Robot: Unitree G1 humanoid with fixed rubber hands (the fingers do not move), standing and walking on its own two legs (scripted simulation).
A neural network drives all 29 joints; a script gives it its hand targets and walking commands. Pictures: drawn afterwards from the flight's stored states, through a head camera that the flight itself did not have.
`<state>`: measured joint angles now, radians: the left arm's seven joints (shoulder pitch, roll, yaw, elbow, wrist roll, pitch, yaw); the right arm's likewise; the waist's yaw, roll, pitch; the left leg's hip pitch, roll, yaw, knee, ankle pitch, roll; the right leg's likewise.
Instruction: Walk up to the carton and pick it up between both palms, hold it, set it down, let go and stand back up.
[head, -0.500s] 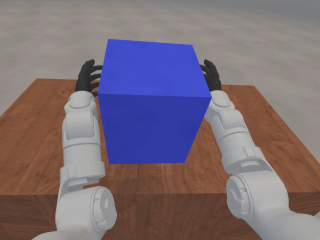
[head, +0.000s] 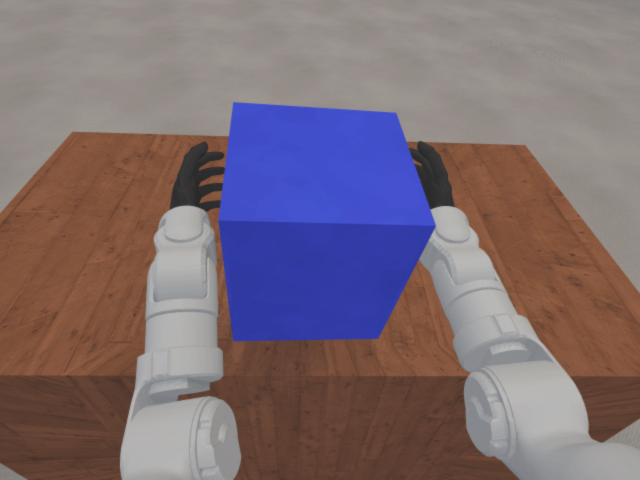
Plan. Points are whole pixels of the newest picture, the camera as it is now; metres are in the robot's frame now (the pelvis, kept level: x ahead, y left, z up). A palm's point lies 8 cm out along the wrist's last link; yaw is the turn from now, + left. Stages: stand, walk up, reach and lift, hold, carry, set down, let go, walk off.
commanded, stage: set down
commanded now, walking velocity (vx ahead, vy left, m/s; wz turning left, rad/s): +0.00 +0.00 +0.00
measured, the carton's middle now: (312, 230) +0.40 +0.02 +0.12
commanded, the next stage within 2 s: none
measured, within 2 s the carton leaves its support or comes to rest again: rests again in 1.68 s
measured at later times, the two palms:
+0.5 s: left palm (193, 238) +0.38 +0.17 +0.13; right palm (419, 221) +0.41 -0.13 +0.13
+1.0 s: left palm (200, 255) +0.38 +0.16 +0.10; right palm (411, 222) +0.43 -0.13 +0.11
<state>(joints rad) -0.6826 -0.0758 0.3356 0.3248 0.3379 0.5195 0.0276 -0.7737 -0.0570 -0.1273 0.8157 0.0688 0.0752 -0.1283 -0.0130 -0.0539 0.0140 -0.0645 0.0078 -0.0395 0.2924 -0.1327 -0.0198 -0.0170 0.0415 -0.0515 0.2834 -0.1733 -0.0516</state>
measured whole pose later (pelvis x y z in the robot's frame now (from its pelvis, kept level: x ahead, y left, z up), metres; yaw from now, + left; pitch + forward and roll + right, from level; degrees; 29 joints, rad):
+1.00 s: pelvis +0.01 -0.01 +0.00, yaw -2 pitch +3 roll +0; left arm -0.65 -0.17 0.48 0.53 0.34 0.27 0.08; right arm -0.86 -0.06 -0.30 1.07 -0.14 -0.10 -0.02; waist 0.10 -0.02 -0.03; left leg -0.21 0.04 0.01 0.25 -0.10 -0.04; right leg -0.19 0.06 -0.05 0.27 -0.15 -0.07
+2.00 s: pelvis +0.00 +0.00 +0.00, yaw -4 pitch +11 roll +0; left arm -0.69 -0.20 0.52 0.68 0.35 0.08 0.14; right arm -0.89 -0.09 -0.45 1.19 -0.25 -0.20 0.05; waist 0.15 -0.02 -0.09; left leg -0.38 0.05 0.07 0.28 -0.10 -0.03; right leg -0.36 0.06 -0.03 0.29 -0.12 -0.07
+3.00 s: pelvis +0.01 -0.01 +0.00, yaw -4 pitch +10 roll +1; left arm -0.67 -0.22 0.59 0.67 0.43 -0.03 0.12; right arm -0.84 -0.05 -0.51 1.12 -0.32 -0.26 0.09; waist 0.12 -0.06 -0.05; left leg -0.35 0.06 0.10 0.28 -0.10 -0.03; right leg -0.34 0.05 -0.05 0.31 -0.15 -0.07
